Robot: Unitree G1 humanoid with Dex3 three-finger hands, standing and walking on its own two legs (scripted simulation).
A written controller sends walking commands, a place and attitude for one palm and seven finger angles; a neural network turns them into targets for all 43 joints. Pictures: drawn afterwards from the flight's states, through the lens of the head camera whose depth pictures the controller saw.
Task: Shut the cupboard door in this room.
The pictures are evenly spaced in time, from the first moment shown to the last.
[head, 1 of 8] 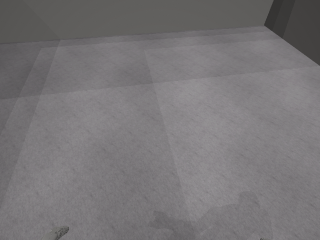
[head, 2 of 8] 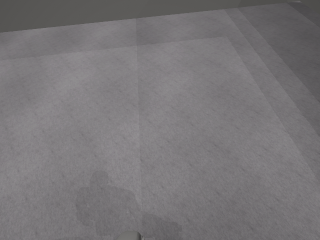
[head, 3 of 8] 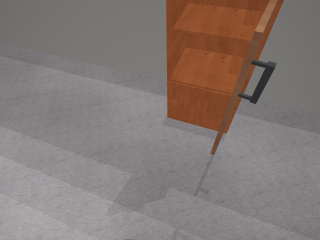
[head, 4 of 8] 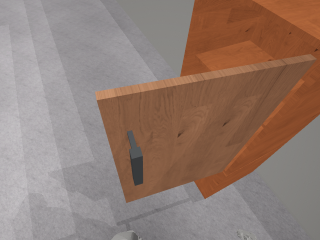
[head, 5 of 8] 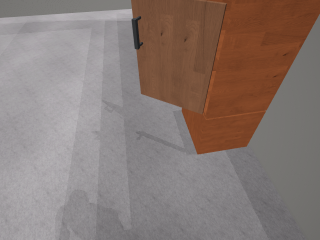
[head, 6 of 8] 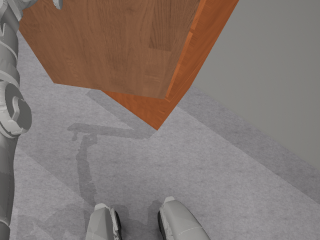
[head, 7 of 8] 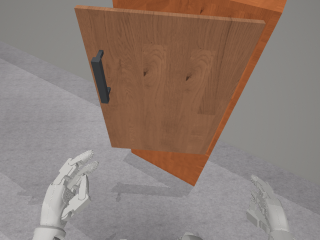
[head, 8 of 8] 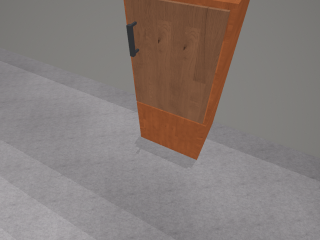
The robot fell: no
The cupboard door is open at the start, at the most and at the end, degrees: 81 81 0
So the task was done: yes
